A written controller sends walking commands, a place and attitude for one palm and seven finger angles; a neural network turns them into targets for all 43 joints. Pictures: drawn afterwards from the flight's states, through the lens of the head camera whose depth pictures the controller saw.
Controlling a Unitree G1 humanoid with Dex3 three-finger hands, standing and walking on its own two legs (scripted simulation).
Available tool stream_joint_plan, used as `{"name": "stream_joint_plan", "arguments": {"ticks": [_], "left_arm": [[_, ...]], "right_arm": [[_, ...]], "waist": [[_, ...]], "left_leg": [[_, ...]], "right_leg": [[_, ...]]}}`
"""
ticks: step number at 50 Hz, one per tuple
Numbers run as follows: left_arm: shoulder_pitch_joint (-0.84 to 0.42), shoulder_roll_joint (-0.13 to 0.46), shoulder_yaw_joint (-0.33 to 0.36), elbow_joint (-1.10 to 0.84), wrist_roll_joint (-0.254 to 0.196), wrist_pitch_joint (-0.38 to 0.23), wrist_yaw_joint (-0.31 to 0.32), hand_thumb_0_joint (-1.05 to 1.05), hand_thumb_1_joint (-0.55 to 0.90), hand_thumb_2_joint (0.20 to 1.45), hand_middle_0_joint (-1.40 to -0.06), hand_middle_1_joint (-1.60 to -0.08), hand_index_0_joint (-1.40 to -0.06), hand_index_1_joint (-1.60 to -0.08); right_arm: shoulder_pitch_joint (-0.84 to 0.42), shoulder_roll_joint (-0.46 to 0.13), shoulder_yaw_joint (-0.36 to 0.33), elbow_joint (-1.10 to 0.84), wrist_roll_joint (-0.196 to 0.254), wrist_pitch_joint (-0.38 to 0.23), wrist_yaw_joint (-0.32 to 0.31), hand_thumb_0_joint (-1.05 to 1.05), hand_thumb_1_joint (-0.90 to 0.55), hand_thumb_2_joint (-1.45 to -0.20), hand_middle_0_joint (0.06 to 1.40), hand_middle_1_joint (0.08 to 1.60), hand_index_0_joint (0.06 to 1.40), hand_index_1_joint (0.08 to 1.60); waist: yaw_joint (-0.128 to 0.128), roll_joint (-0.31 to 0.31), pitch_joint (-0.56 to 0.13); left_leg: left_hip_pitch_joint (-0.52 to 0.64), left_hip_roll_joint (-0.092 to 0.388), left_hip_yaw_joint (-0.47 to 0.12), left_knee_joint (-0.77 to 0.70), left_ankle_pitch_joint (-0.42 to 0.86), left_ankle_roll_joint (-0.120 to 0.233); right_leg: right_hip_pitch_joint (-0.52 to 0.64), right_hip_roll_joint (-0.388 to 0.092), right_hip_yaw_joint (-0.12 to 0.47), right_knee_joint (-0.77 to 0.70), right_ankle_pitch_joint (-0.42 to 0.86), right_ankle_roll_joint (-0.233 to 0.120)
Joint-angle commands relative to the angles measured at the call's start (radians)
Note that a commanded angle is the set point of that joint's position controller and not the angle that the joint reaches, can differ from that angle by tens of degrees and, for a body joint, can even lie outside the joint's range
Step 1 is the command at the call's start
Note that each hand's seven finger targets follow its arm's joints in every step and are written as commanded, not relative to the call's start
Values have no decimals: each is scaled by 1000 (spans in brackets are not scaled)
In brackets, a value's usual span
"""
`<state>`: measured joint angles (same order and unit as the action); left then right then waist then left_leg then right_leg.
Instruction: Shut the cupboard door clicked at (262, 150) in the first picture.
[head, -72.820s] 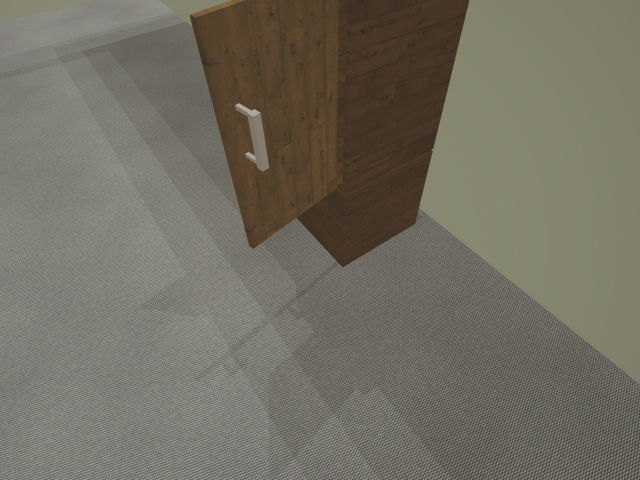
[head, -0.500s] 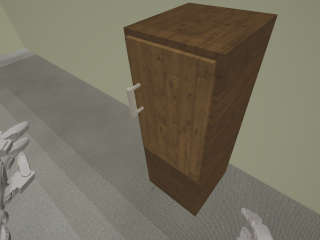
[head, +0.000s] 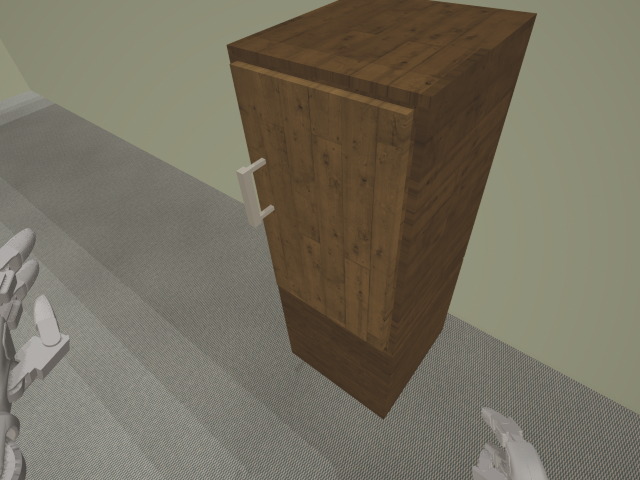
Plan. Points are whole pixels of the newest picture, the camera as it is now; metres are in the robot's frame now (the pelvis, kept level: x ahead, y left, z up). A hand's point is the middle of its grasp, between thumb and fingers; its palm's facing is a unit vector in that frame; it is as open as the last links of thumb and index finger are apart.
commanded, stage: step back with the hand held close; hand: left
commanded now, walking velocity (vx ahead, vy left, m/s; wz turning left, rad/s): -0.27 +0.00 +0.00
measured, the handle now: (257, 193) +0.63 +0.20 +0.00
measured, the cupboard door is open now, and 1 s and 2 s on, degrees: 0 0 0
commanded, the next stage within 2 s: stop stepping back and stand still in 1.50 s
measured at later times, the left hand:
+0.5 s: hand (25, 384) +0.16 +0.29 +0.15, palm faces +0.43 -0.77 -0.48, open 7.4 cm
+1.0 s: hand out of the picture +0.09 +0.30 +0.16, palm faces +0.49 -0.71 -0.51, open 7.4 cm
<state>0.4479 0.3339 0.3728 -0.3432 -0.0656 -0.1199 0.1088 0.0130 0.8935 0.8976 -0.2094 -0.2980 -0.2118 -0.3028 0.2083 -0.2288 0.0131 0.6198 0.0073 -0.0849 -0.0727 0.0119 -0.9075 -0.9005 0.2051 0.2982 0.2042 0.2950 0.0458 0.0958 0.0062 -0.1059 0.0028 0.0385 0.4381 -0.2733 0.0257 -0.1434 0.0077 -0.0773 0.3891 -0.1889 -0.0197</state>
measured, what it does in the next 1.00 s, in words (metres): shifts its weight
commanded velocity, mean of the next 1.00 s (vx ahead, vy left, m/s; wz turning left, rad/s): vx -0.31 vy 0.00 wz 0.00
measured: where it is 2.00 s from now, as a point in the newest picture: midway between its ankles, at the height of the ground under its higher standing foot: outside the picture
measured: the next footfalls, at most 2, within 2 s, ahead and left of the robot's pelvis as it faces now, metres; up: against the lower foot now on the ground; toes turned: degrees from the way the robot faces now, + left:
right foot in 1.56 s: -0.31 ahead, -0.13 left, +0.00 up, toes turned -1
left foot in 1.70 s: -0.12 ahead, +0.10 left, +0.00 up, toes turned -2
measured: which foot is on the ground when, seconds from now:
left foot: down 0.00-1.00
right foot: down 0.00-1.00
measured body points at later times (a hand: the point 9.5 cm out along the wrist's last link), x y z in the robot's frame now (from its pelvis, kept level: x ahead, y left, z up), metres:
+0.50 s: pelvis -0.05 +0.02 -0.01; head -0.05 +0.02 +0.44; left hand +0.13 +0.32 +0.18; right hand +0.13 -0.22 -0.09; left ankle -0.02 +0.10 -0.74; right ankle +0.02 -0.11 -0.74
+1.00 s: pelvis -0.11 +0.02 -0.03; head -0.10 +0.03 +0.42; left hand +0.06 +0.33 +0.19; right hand +0.04 -0.23 -0.11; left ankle -0.02 +0.10 -0.74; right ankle -0.01 -0.11 -0.74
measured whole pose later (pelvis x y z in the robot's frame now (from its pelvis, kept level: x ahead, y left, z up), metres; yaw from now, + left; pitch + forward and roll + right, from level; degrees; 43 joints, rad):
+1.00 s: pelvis -0.11 +0.02 -0.03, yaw +2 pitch -1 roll -2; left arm 0.53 0.45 0.51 -0.49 -0.01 -0.27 0.16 0.01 0.89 0.90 -0.21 -0.30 -0.21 -0.30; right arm 0.26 -0.21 -0.01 0.58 -0.01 -0.07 -0.08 0.01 -0.91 -0.90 0.21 0.30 0.21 0.30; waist -0.03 0.00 0.02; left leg -0.48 -0.01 0.03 0.71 -0.23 0.06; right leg -0.45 0.05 0.04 0.66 -0.19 0.01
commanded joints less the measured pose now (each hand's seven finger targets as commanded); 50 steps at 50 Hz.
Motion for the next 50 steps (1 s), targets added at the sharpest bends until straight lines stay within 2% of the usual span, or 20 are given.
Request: {"name": "stream_joint_plan", "arguments": {"ticks": [1, 4, 7, 9, 12, 16, 22, 24, 27, 29, 33, 34, 36, 39, 41, 43, 44, 46, 48, 50], "left_arm": [[-30, 192, 102, -183, 12, -93, 22, 0, 900, 900, -200, -300, -200, -300], [1, 224, 129, -237, 12, -105, 35, 0, 900, 900, -200, -300, -200, -300], [46, 255, 169, -299, 6, -108, 48, 0, 900, 900, -200, -300, -200, -300], [63, 288, 198, -331, 4, -103, 51, 0, 900, 900, -200, -300, -200, -300], [93, 275, 198, -339, 1, -95, 51, 0, 900, 900, -200, -300, -200, -300], [118, 254, 189, -308, 2, -91, 51, 0, 900, 900, -200, -300, -200, -300], [59, 233, 170, -285, 20, -103, 54, 0, 900, 900, -200, -300, -200, -300], [14, 252, 183, -302, 33, -114, 56, 0, 900, 900, -200, -300, -200, -300], [-27, 236, 172, -320, 52, -132, 61, 0, 900, 900, -200, -300, -200, -300], [-61, 265, 190, -354, 59, -145, 65, 0, 900, 900, -200, -300, -200, -300], [-60, 255, 178, -390, 57, -165, 76, 0, 900, 900, -200, -300, -200, -300], [-55, 278, 197, -394, 51, -170, 80, 0, 900, 900, -200, -300, -200, -300], [-22, 265, 184, -396, 46, -175, 86, 0, 900, 900, -200, -300, -200, -300], [29, 272, 211, -379, 45, -189, 94, 0, 900, 900, -200, -300, -200, -300], [64, 264, 231, -360, 49, -195, 94, 0, 900, 900, -200, -300, -200, -300], [70, 271, 251, -360, 51, -205, 87, 0, 900, 900, -200, -300, -200, -300], [89, 280, 262, -335, 51, -206, 81, 0, 900, 900, -200, -300, -200, -300], [79, 268, 260, -312, 64, -210, 69, 0, 900, 900, -200, -300, -200, -300], [66, 251, 240, -316, 55, -215, 60, 0, 900, 900, -200, -300, -200, -300], [24, 246, 218, -347, 56, -217, 55, 0, 900, 900, -200, -300, -200, -300]], "right_arm": [[-113, -114, -56, -164, 0, -20, 0, 0, -900, -900, 200, 300, 200, 300], [-113, -123, -66, -176, 0, -5, -4, 0, -900, -900, 200, 300, 200, 300], [-108, -130, -72, -206, 3, 16, -14, 0, -900, -900, 200, 300, 200, 300], [-115, -131, -73, -221, 4, 30, -23, 0, -900, -900, 200, 300, 200, 300], [-101, -130, -77, -240, 6, 49, -25, 0, -900, -900, 200, 300, 200, 300], [-94, -133, -79, -244, 5, 58, -26, 0, -900, -900, 200, 300, 200, 300], [-89, -138, -73, -241, 5, 43, -30, 0, -900, -900, 200, 300, 200, 300], [-92, -145, -74, -240, 2, 34, -32, 0, -900, -900, 200, 300, 200, 300], [-75, -143, -72, -241, -1, 17, -29, 0, -900, -900, 200, 300, 200, 300], [-77, -146, -73, -239, -7, 5, -30, 0, -900, -900, 200, 300, 200, 300], [-54, -130, -71, -226, -12, -17, -16, 0, -900, -900, 200, 300, 200, 300], [-51, -133, -71, -218, -16, -21, -15, 0, -900, -900, 200, 300, 200, 300], [-46, -123, -65, -210, -15, -22, -9, 0, -900, -900, 200, 300, 200, 300], [-48, -136, -71, -204, -14, -28, -13, 0, -900, -900, 200, 300, 200, 300], [-58, -139, -70, -206, -10, -32, -17, 0, -900, -900, 200, 300, 200, 300], [-59, -141, -80, -204, -11, -40, -20, 0, -900, -900, 200, 300, 200, 300], [-66, -142, -84, -206, -10, -43, -22, 0, -900, -900, 200, 300, 200, 300], [-81, -150, -90, -215, -9, -45, -22, 0, -900, -900, 200, 300, 200, 300], [-60, -142, -87, -193, -13, -46, -20, 0, -900, -900, 200, 300, 200, 300], [-70, -138, -87, -192, -13, -50, -19, 0, -900, -900, 200, 300, 200, 300]], "waist": [[-35, -116, -44], [-35, -83, -133], [-33, -47, -213], [-30, -14, -240], [-33, -34, -237], [-37, -36, -191], [-44, -32, -85], [-46, -19, -55], [-50, -35, -42], [-51, -45, -41], [-59, -95, -51], [-60, -103, -61], [-66, -101, -66], [-63, -5, -85], [-52, 51, -105], [-46, 65, -128], [-46, 52, -138], [-46, 30, -77], [-55, -23, -81], [-56, -54, -81]], "left_leg": [[-103, 27, -58, 20, 74, 11], [-101, 37, -67, 6, 155, 4], [-118, 70, -92, -22, 365, -9], [-121, 83, -95, -14, 474, -13], [-164, 99, -97, 5, 541, -24], [-250, 120, -111, -23, 405, -12], [-516, 151, -155, -120, -100, 55], [-613, 148, -166, -139, -290, 73], [-696, 143, -179, -124, -426, 90], [-679, 121, -167, -79, -442, 88], [-541, 59, -132, 63, -366, 56], [-486, 48, -130, 79, -325, 44], [-421, 48, -138, 77, -281, 37], [-521, 93, -189, -40, -329, 54], [-690, 175, -263, -155, -378, 88], [-745, 216, -279, -169, -341, 99], [-759, 222, -279, -169, -354, 100], [-884, 225, -272, -158, -490, 119], [-807, 180, -230, -91, -393, 97], [-755, 135, -197, -17, -428, 82]], "right_leg": [[-69, -156, 218, -136, 21, -32], [-17, -154, 187, -63, 149, -32], [67, -107, 121, 73, 347, -11], [80, -90, 107, 128, 423, 1], [90, -84, 112, 179, 473, 2], [65, -78, 118, 200, 372, 9], [107, -53, 138, 234, 158, 28], [125, -49, 155, 234, 87, 29], [139, -51, 174, 237, -20, 26], [89, -64, 209, 192, -89, 18], [-84, -134, 296, 51, -252, -24], [-133, -147, 300, 14, -278, -32], [-191, -147, 277, 3, -281, -34], [-80, -85, 203, 97, -198, -4], [104, -17, 139, 292, -33, 22], [188, 16, 123, 375, 105, 33], [214, 23, 129, 380, 121, 37], [255, 31, 169, 403, 74, 39], [186, 3, 216, 351, 156, 18], [92, -37, 296, 278, 51, 2]]}}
